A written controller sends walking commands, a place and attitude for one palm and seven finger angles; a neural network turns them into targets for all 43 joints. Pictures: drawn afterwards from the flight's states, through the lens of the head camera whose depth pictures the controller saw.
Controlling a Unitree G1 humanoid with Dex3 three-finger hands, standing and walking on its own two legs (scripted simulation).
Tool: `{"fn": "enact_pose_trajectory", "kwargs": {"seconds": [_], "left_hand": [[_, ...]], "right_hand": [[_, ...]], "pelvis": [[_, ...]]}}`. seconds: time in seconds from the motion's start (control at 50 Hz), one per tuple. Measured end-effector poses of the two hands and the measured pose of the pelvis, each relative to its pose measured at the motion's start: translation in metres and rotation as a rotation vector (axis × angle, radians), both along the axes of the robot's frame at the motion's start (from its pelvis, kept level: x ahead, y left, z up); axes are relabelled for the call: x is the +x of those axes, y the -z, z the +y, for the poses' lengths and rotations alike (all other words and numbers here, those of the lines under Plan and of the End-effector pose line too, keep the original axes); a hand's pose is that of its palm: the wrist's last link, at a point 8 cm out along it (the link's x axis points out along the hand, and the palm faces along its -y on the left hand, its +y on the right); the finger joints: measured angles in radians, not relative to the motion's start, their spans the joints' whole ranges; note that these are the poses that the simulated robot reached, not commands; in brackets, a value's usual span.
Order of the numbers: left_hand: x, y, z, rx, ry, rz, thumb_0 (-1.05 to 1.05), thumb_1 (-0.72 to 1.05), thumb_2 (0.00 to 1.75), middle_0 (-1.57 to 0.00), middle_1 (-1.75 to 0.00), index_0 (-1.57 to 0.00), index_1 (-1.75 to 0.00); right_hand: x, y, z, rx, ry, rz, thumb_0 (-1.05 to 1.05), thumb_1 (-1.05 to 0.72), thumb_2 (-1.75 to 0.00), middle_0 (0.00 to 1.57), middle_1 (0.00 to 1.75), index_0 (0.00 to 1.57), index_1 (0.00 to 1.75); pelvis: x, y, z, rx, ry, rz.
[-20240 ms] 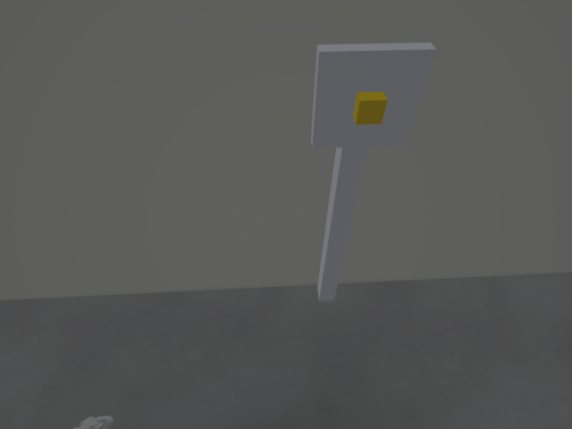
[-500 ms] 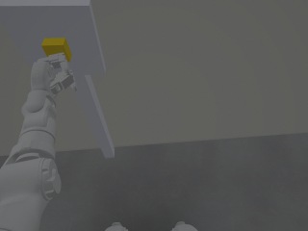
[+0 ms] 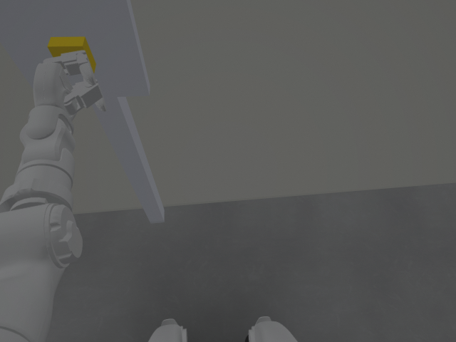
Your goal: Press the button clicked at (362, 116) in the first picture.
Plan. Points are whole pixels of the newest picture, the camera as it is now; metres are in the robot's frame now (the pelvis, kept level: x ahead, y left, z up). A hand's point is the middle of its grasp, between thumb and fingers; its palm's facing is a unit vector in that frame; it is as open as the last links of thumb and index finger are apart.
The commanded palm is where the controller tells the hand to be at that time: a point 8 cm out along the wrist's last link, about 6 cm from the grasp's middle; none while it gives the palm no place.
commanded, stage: press the button with the knuckle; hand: left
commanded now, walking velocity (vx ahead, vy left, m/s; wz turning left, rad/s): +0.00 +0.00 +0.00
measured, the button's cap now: (74, 53) +0.57 +0.23 +0.15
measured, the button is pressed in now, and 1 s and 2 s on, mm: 5 0 0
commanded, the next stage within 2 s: hold the button down briefly in 0.10 s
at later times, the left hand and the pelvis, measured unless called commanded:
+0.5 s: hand (96, 85) +0.52 +0.19 +0.13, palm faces +0.05 -1.00 -0.03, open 2.9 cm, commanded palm +0.53 +0.22 +0.12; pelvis -0.02 +0.00 -0.01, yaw +0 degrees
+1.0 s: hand (105, 98) +0.50 +0.17 +0.12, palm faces +0.05 -1.00 -0.01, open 3.0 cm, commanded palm +0.46 +0.22 +0.12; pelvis -0.01 +0.00 +0.00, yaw -1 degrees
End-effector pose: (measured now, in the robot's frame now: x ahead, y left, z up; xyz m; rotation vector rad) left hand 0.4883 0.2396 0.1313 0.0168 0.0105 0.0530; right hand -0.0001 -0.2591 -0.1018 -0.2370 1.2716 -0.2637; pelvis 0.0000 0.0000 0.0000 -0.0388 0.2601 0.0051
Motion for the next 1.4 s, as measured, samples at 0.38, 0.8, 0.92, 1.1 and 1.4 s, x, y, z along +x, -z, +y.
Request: {"fn": "enact_pose_trajectory", "kwargs": {"seconds": [0.38,0.8,0.92,1.1,1.4], "left_hand": [[0.009,-0.001,0.001,0.007,0.001,0.009,0.0,0.81,0.97,-1.3,-1.5,-1.33,-1.5],[0.0,0.002,0.0,0.006,-0.001,-0.004,-0.01,0.81,0.98,-1.3,-1.5,-1.33,-1.5],[-0.01,0.006,-0.006,-0.001,-0.002,-0.01,-0.02,0.85,0.96,-1.3,-1.5,-1.31,-1.5],[-0.02,0.009,-0.02,-0.005,0.005,-0.034,0.01,0.89,0.91,-1.3,-1.5,-1.3,-1.5],[-0.074,0.009,-0.021,0.006,0.005,-0.05,0.02,0.9,0.9,-1.3,-1.5,-1.3,-1.5]], "right_hand": [[-0.042,-0.001,-0.004,-0.033,0.0,0.069,0.0,-0.91,-0.89,0.2,0.3,0.2,0.3],[-0.035,0.002,0.007,-0.005,-0.023,0.037,0.0,-0.91,-0.89,0.2,0.3,0.2,0.3],[-0.016,0.002,0.008,0.014,-0.02,-0.007,0.0,-0.91,-0.89,0.2,0.3,0.2,0.3],[0.022,-0.001,0.006,0.034,-0.002,-0.099,0.0,-0.91,-0.9,0.2,0.3,0.2,0.3],[0.105,-0.012,-0.003,0.062,-0.063,-0.259,0.0,-0.91,-0.9,0.2,0.3,0.2,0.3]], "pelvis": [[-0.018,0.008,0.0,-0.012,-0.012,0.039],[-0.019,0.009,0.005,-0.01,-0.008,0.035],[-0.013,0.005,0.006,-0.005,0.001,0.011],[0.003,-0.002,0.002,0.009,0.025,-0.024],[0.025,-0.014,-0.009,0.024,0.012,-0.098]]}}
